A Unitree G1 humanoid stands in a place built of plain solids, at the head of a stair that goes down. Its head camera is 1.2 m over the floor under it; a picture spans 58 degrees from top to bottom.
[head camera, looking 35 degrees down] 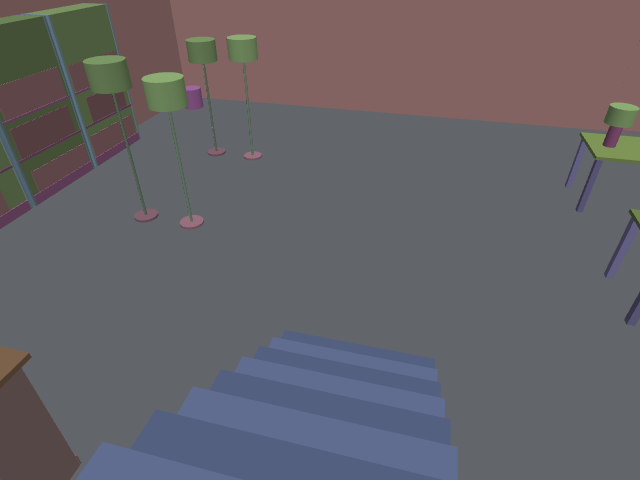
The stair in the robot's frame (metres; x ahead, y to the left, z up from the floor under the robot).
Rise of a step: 0.18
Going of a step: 0.25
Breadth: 1.22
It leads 14 degrees to the right of straight ahead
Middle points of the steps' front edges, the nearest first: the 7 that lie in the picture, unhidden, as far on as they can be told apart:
0.89 0.07 -0.37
1.14 0.01 -0.55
1.38 -0.05 -0.73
1.63 -0.11 -0.91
1.87 -0.17 -1.10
2.12 -0.23 -1.28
2.36 -0.30 -1.46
